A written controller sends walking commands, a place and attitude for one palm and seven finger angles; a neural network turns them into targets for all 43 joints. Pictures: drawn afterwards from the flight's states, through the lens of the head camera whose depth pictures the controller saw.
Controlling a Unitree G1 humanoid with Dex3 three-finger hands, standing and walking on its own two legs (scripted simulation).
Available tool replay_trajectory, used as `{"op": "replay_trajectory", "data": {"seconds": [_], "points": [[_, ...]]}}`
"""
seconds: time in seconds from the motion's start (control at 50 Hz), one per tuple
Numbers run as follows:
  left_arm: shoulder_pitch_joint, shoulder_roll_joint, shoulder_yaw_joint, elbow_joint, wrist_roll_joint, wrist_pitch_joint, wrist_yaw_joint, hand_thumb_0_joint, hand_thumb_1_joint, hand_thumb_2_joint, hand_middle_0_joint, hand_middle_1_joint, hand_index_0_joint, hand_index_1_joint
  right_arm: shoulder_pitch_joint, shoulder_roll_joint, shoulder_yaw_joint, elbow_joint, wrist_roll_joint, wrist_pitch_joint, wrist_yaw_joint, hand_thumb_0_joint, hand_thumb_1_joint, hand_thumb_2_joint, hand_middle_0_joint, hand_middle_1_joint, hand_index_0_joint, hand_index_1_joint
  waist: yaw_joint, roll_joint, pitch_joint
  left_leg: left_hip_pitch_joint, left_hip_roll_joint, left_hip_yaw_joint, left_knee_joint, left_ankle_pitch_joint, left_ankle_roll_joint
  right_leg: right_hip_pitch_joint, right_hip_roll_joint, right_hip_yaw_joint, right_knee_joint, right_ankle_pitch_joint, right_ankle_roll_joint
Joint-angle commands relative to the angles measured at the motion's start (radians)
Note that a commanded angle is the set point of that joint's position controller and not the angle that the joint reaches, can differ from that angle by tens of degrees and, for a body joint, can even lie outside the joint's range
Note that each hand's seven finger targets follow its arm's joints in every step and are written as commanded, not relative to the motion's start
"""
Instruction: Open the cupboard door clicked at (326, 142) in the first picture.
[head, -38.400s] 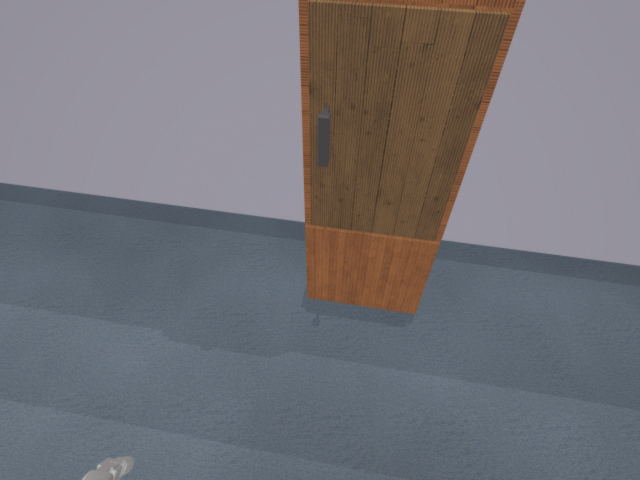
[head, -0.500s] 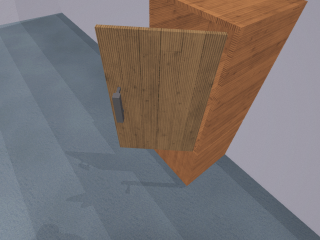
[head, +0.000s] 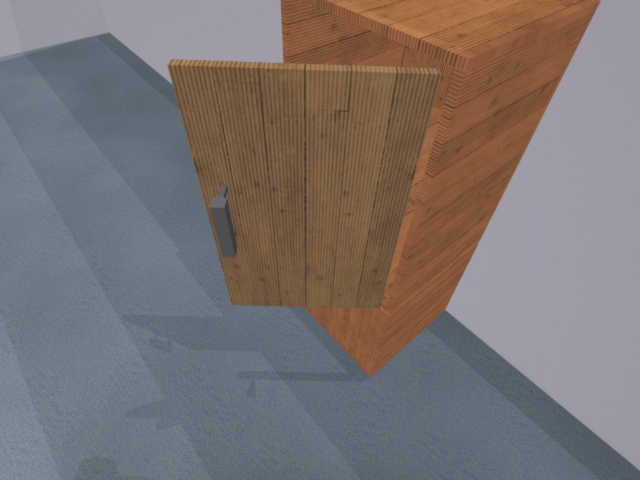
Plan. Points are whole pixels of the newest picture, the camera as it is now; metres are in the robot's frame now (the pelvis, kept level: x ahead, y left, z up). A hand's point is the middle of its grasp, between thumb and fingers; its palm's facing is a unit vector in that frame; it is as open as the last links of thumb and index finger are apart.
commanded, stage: look again from close up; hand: left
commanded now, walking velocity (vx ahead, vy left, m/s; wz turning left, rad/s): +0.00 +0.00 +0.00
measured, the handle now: (226, 220) +0.53 +0.21 -0.02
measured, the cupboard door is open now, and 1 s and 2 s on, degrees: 49 49 49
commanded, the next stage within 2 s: raise the hand with hooked fingers in 0.54 s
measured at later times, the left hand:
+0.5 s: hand out of the picture +0.00 +0.16 -0.17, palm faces +0.04 -0.97 -0.22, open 7.3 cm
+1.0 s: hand (210, 430) +0.18 +0.15 -0.03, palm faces +0.04 -1.00 -0.02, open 8.2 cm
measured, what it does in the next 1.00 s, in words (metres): lowers itself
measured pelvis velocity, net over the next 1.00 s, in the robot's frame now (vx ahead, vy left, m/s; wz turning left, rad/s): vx -0.03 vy -0.05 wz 0.02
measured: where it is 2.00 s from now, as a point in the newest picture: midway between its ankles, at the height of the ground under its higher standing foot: outside the picture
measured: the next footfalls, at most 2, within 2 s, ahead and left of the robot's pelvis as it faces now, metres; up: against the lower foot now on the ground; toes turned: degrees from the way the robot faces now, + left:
none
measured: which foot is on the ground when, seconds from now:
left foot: down 0.00-1.00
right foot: down 0.00-1.00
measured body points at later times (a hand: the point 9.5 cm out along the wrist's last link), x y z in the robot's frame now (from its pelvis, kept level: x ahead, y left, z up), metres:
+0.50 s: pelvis +0.01 -0.02 +0.00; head +0.01 -0.04 +0.45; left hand +0.00 +0.21 -0.15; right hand +0.00 -0.23 -0.17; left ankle -0.05 +0.08 -0.74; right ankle +0.02 -0.13 -0.74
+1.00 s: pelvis -0.03 -0.05 -0.06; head +0.00 -0.03 +0.39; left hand +0.18 +0.20 -0.02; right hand +0.19 -0.31 -0.08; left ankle -0.05 +0.08 -0.74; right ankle +0.02 -0.13 -0.74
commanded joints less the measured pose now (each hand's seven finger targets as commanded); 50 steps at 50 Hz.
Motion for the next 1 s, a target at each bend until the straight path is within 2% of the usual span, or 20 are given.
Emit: {"op": "replay_trajectory", "data": {"seconds": [0.0,0.02,0.04,0.06,0.08,0.22,0.28,0.6,0.62,0.64,0.66,0.68,0.7,0.72,0.76,0.82,0.86,0.88,0.92,0.98], "points": [[0.090,0.053,0.007,-0.015,-0.003,-0.010,0.005,0.000,0.900,0.900,-0.200,-0.300,-0.200,-0.300,0.095,-0.088,-0.013,-0.008,-0.002,-0.009,-0.008,0.000,-0.900,-0.900,0.200,0.300,0.200,0.300,-0.001,0.011,0.061,-0.102,0.141,-0.105,-0.091,0.260,-0.020,0.047,-0.068,0.056,-0.033,0.174,-0.034],[0.114,0.125,-0.003,0.009,0.006,-0.032,0.044,0.000,0.900,0.900,-0.200,-0.300,-0.200,-0.300,-0.004,-0.157,-0.012,-0.090,0.016,-0.029,0.006,0.000,-0.900,-0.900,0.200,0.300,0.200,0.300,0.014,-0.007,0.054,-0.158,0.167,-0.096,0.097,0.534,-0.039,0.033,-0.098,0.080,0.035,0.462,-0.039],[0.108,0.129,0.002,-0.025,-0.003,-0.036,0.033,0.000,0.900,0.900,-0.200,-0.300,-0.200,-0.300,0.070,-0.133,-0.012,-0.106,0.002,-0.025,0.007,0.000,-0.900,-0.900,0.200,0.300,0.200,0.300,-0.014,0.090,-0.034,-0.160,0.114,-0.104,0.039,0.231,-0.045,0.086,-0.106,0.079,0.050,0.223,-0.063],[0.080,0.107,-0.005,-0.032,-0.004,-0.029,0.022,0.000,0.900,0.900,-0.200,-0.300,-0.200,-0.300,0.062,-0.108,-0.006,-0.099,-0.003,-0.028,0.006,0.000,-0.900,-0.900,0.200,0.300,0.200,0.300,-0.010,0.122,0.025,-0.177,0.125,-0.119,-0.019,0.170,-0.033,0.027,-0.084,0.072,0.048,0.083,-0.069],[0.072,0.111,-0.008,-0.036,-0.001,-0.031,0.014,0.000,0.900,0.900,-0.200,-0.300,-0.200,-0.300,0.074,-0.112,-0.001,-0.100,-0.009,-0.033,0.010,0.000,-0.900,-0.900,0.200,0.300,0.200,0.300,-0.002,0.158,0.001,-0.185,0.138,-0.135,-0.018,0.200,-0.025,0.041,-0.068,0.055,0.058,0.048,-0.071],[0.043,0.087,-0.016,-0.037,-0.006,-0.027,0.000,0.000,0.900,0.900,-0.200,-0.300,-0.200,-0.300,0.084,-0.135,0.004,-0.110,-0.003,-0.030,0.005,0.000,-0.900,-0.900,0.200,0.300,0.200,0.300,-0.011,-0.010,0.067,-0.165,0.133,-0.142,-0.033,0.221,-0.004,0.005,-0.053,0.051,0.048,0.070,-0.065],[0.034,0.096,-0.014,-0.038,-0.006,-0.024,-0.001,0.000,0.900,0.900,-0.200,-0.300,-0.200,-0.300,0.077,-0.135,0.007,-0.100,-0.003,-0.027,0.007,0.000,-0.900,-0.900,0.200,0.300,0.200,0.300,-0.010,-0.013,0.107,-0.177,0.126,-0.139,-0.062,0.158,-0.004,-0.009,-0.056,0.059,0.031,0.054,-0.065],[0.018,0.137,-0.001,-0.040,-0.007,-0.032,-0.003,0.000,0.900,0.900,-0.200,-0.300,-0.200,-0.300,0.046,-0.137,0.006,-0.045,-0.003,-0.021,0.008,0.000,-0.900,-0.900,0.200,0.300,0.200,0.300,-0.005,0.006,0.042,-0.115,0.119,-0.102,-0.051,0.161,-0.017,0.055,-0.078,0.081,-0.004,0.180,-0.073],[0.114,0.170,0.007,-0.001,-0.002,-0.039,0.037,0.000,0.900,0.900,-0.200,-0.300,-0.200,-0.300,-0.056,-0.182,-0.013,-0.111,0.010,-0.022,0.016,0.000,-0.900,-0.900,0.200,0.300,0.200,0.300,0.039,-0.208,0.054,-0.213,0.144,-0.068,0.155,0.215,-0.042,0.077,-0.121,0.108,0.030,0.625,-0.041],[-0.668,0.359,0.097,-1.492,-0.204,-0.270,0.013,0.000,0.877,0.890,-0.202,-0.315,-0.202,-0.315,-0.060,-0.356,-0.032,-0.457,0.063,-0.183,-0.034,0.000,-0.900,-0.900,0.200,0.300,0.200,0.300,-0.083,0.054,-0.442,0.009,0.027,-0.085,0.032,0.303,-0.013,0.145,-0.033,0.110,0.079,0.414,-0.054],[-0.239,0.298,0.101,-1.211,-0.121,-0.209,0.053,0.000,0.853,0.880,-0.203,-0.330,-0.203,-0.330,-0.161,-0.267,-0.011,-0.405,0.040,-0.258,-0.066,0.000,-0.900,-0.900,0.200,0.300,0.200,0.300,-0.003,0.217,-0.395,0.018,0.036,-0.058,0.021,0.430,-0.010,0.141,0.021,0.082,0.093,0.249,-0.082],[-0.205,0.242,0.076,-1.122,-0.146,-0.162,0.098,0.000,0.830,0.870,-0.205,-0.345,-0.205,-0.345,-0.145,-0.273,-0.025,-0.345,0.050,-0.278,-0.063,0.000,-0.900,-0.900,0.200,0.300,0.200,0.300,-0.016,0.267,-0.306,-0.037,0.041,-0.062,0.050,0.331,-0.036,0.068,0.011,0.056,0.069,0.134,-0.072],[0.051,0.038,-0.022,-0.937,-0.154,-0.075,0.094,0.000,0.807,0.860,-0.207,-0.360,-0.207,-0.360,-0.114,-0.221,-0.025,-0.341,0.062,-0.277,-0.054,0.000,-0.900,-0.900,0.200,0.300,0.200,0.300,-0.028,0.125,-0.161,-0.130,0.048,-0.084,0.033,0.274,-0.037,0.008,0.018,0.027,0.053,0.095,-0.057],[-0.097,0.066,-0.008,-1.100,-0.195,-0.113,0.070,0.000,0.783,0.850,-0.208,-0.375,-0.208,-0.375,-0.152,-0.263,-0.025,-0.411,0.072,-0.291,-0.053,0.000,-0.900,-0.900,0.200,0.300,0.200,0.300,-0.039,0.054,-0.035,-0.186,0.047,-0.113,0.041,0.207,-0.031,-0.047,0.012,0.019,0.045,0.060,-0.044],[-0.079,0.158,0.114,-1.054,-0.180,-0.220,0.028,0.000,0.737,0.830,-0.212,-0.405,-0.212,-0.405,-0.133,-0.297,-0.059,-0.456,0.041,-0.318,-0.053,0.000,-0.900,-0.900,0.200,0.300,0.200,0.300,-0.057,-0.146,-0.034,-0.275,0.029,-0.106,0.127,0.121,-0.019,-0.163,0.020,-0.009,0.061,-0.068,-0.029],[0.189,0.076,0.156,-0.823,-0.216,-0.384,-0.096,0.000,0.667,0.800,-0.217,-0.450,-0.217,-0.450,-0.161,-0.277,-0.078,-0.545,0.024,-0.329,-0.018,0.000,-0.900,-0.900,0.200,0.300,0.200,0.300,0.023,-0.292,-0.012,-0.492,0.002,-0.089,0.263,0.008,-0.037,-0.273,0.012,0.013,0.165,-0.215,-0.026],[0.306,0.075,0.201,-0.847,-0.261,-0.531,-0.211,0.000,0.620,0.780,-0.220,-0.480,-0.220,-0.480,-0.187,-0.275,-0.094,-0.600,0.019,-0.335,0.017,0.000,-0.900,-0.900,0.200,0.300,0.200,0.300,0.072,-0.252,-0.129,-0.591,-0.015,-0.070,0.355,0.019,-0.051,-0.239,0.011,0.036,0.274,-0.119,-0.036],[0.345,0.129,0.268,-0.816,-0.276,-0.588,-0.280,0.000,0.597,0.770,-0.222,-0.495,-0.222,-0.495,-0.183,-0.283,-0.104,-0.624,0.025,-0.329,0.038,0.000,-0.900,-0.900,0.200,0.300,0.200,0.300,0.095,-0.138,-0.186,-0.607,-0.023,-0.065,0.399,0.053,-0.063,-0.205,-0.004,0.061,0.333,-0.018,-0.051],[0.276,0.166,0.278,-0.854,-0.297,-0.687,-0.401,0.000,0.550,0.750,-0.225,-0.525,-0.225,-0.525,-0.219,-0.292,-0.101,-0.672,0.028,-0.325,0.057,0.000,-0.900,-0.900,0.200,0.300,0.200,0.300,0.071,-0.059,-0.244,-0.687,-0.031,-0.051,0.494,0.047,-0.065,-0.241,-0.022,0.107,0.404,0.074,-0.051],[0.144,0.232,0.321,-0.965,-0.329,-0.652,-0.445,0.000,0.480,0.720,-0.230,-0.570,-0.230,-0.570,-0.235,-0.303,-0.106,-0.756,0.039,-0.294,0.047,0.000,-0.900,-0.900,0.200,0.300,0.200,0.300,0.059,-0.045,-0.275,-0.769,-0.038,-0.039,0.558,-0.047,-0.044,-0.306,-0.026,0.172,0.397,-0.125,-0.044]]}}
